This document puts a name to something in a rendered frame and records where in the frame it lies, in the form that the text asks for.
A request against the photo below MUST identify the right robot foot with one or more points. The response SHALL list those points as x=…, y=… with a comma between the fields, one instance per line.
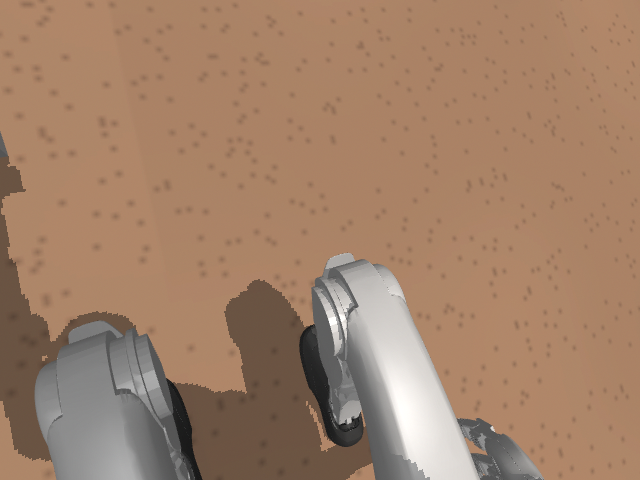
x=343, y=435

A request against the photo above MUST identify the right robot hand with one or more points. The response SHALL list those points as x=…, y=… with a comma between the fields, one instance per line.
x=505, y=460

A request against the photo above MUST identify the left robot foot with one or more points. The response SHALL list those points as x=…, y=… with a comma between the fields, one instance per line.
x=184, y=430

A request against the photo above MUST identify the small box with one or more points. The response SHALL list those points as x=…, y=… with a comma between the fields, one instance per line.
x=3, y=151

